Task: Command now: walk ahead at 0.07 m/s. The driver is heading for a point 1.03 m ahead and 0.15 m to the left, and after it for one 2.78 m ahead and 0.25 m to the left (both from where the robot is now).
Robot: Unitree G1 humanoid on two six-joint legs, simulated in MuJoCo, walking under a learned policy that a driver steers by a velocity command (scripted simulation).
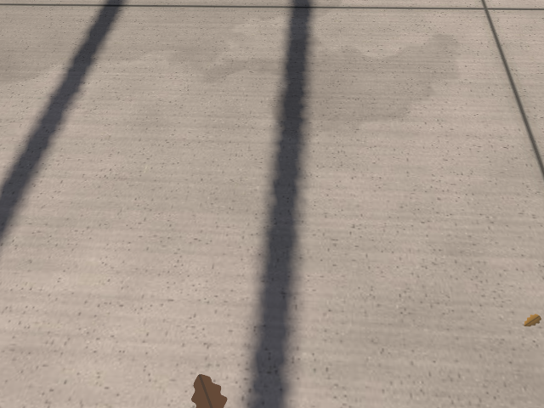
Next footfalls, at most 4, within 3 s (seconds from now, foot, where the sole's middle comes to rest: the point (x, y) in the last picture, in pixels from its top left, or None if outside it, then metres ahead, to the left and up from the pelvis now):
0.18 left None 0.04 0.13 -0.77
0.94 left None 0.43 0.09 -0.77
1.50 right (319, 308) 0.75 -0.08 -0.77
2.06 left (245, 235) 1.00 0.12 -0.77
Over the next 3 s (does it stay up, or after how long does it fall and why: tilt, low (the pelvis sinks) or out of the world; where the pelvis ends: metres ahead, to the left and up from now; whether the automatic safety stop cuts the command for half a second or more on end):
stays up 1.03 0.06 0.01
